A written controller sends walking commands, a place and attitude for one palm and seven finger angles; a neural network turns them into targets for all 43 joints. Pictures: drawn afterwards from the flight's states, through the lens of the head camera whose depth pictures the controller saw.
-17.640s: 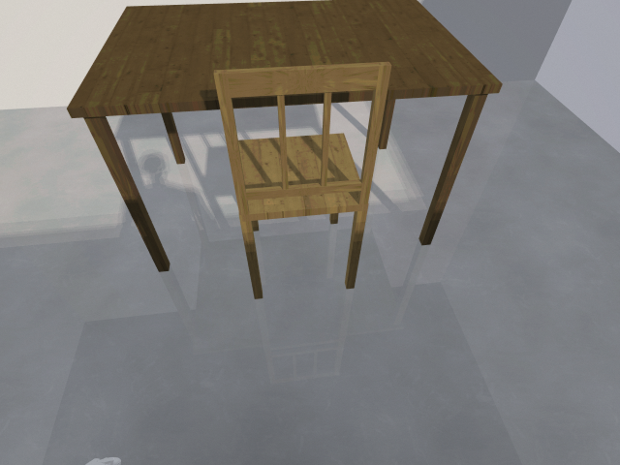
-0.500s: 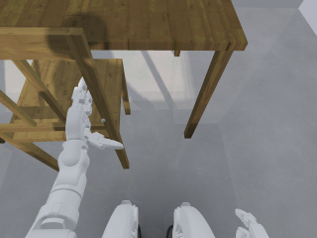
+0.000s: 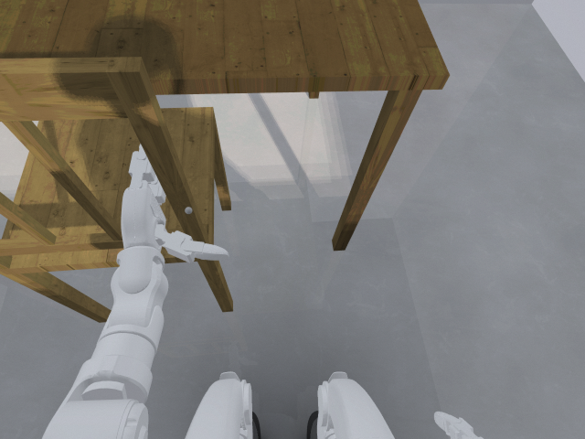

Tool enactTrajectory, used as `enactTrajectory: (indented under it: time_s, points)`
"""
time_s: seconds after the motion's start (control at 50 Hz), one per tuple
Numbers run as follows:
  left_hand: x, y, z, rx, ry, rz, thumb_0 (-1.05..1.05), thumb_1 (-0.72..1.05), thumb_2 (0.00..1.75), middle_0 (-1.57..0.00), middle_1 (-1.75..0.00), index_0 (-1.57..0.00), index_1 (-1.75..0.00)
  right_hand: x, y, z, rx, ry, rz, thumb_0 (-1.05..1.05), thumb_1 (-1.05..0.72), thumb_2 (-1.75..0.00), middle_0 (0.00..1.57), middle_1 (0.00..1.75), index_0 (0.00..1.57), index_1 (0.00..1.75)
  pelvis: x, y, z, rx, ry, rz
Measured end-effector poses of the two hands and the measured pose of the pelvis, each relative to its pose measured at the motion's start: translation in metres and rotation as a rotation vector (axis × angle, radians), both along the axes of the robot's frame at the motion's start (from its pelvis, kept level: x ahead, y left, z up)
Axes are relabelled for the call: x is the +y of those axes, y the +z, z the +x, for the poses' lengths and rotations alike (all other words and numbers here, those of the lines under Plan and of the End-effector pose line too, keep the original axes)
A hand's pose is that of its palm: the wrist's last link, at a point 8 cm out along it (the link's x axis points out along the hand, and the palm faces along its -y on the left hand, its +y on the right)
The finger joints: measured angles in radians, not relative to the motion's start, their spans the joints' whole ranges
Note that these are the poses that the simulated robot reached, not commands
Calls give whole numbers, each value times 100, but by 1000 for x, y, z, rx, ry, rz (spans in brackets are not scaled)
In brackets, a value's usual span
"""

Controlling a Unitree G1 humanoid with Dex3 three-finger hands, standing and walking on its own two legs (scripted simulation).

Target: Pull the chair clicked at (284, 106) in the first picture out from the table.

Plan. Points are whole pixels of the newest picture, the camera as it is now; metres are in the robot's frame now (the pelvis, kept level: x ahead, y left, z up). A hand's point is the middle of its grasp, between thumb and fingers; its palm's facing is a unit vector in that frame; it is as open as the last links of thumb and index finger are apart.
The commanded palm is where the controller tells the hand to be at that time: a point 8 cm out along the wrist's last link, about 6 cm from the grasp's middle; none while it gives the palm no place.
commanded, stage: push the fingers through the gap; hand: left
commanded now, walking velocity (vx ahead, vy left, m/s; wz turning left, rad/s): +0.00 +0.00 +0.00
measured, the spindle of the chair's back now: out of the picture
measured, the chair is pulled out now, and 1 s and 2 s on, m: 0.00 0.00 0.03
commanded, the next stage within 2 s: hook a spindle and tug to test in 0.12 s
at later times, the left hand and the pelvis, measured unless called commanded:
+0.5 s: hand (196, 212) +0.41 +0.13 +0.02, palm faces +0.09 -1.00 -0.02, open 16.1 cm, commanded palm +0.39 +0.17 +0.02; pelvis -0.01 -0.01 +0.00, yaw +1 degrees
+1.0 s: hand (190, 208) +0.42 +0.14 +0.02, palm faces +0.09 -1.00 -0.01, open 7.4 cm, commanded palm +0.38 +0.18 +0.02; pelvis +0.00 -0.01 +0.00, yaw +0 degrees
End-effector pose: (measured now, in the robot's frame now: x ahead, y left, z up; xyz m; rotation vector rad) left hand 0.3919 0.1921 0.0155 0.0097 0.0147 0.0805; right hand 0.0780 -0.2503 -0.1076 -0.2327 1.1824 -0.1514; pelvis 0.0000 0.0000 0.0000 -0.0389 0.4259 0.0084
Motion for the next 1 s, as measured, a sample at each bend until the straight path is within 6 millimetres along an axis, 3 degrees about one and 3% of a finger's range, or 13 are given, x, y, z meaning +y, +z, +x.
enactTrajectory:
  time_s: [0.34,0.46,0.62,0.84,1.0]
  points:
    - [-8,6,-10,-23,-15,8,-1,-50,30,-8,-13,-7,-13,-1,1,23,-55,36,1,1,-91,-89,20,30,20,30,-3,0,-4,-14,10,1]
    - [-12,3,-7,-23,3,11,-1,-50,30,-14,-33,-14,-33,-4,-1,23,-62,43,-3,1,-91,-89,20,30,20,30,-7,-3,-7,-12,14,3]
    - [-9,4,-2,-21,17,25,-1,-47,31,-27,-72,-26,-72,-9,-6,13,-29,33,1,1,-91,-89,20,30,20,30,-11,-4,-7,-6,14,7]
    - [-6,5,1,-8,17,8,-1,-6,49,-44,-126,-41,-126,-14,-2,4,-8,9,-2,1,-91,-89,20,30,20,30,-13,0,-2,-4,8,8]
    - [-4,6,-1,-12,9,0,0,37,67,-45,-139,-45,-141,-13,2,12,-23,8,-4,1,-91,-89,20,30,20,30,-11,1,2,-5,5,6]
